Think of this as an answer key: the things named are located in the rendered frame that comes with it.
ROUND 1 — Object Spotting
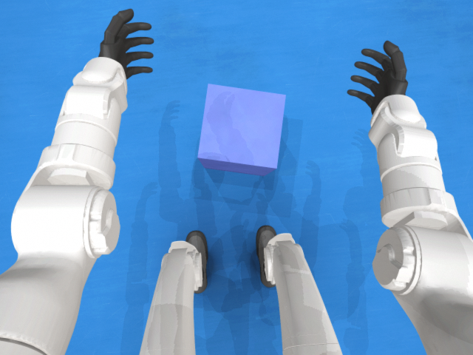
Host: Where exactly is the robot right upper arm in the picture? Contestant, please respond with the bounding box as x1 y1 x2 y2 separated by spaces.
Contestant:
372 224 473 355

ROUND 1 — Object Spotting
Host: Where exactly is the robot left shin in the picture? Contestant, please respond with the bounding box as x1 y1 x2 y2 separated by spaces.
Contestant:
161 241 199 265

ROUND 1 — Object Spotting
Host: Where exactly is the right robot hand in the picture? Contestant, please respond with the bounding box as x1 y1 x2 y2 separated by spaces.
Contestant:
347 41 408 115

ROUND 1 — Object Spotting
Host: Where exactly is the robot right forearm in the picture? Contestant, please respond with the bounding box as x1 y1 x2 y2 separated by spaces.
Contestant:
368 95 473 242

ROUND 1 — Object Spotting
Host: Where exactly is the robot right thigh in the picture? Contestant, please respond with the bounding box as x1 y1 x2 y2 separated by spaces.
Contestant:
264 240 343 355

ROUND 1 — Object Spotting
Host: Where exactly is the robot left forearm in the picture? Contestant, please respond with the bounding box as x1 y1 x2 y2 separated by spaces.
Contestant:
11 57 128 251

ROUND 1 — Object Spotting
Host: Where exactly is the robot left upper arm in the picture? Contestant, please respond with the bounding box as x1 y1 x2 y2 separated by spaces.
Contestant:
0 185 120 355

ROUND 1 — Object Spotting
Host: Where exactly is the left robot hand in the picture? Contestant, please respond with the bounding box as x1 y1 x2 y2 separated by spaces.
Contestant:
98 9 154 80

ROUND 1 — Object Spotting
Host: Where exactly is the carton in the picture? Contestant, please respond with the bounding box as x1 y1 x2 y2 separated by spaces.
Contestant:
197 84 286 176

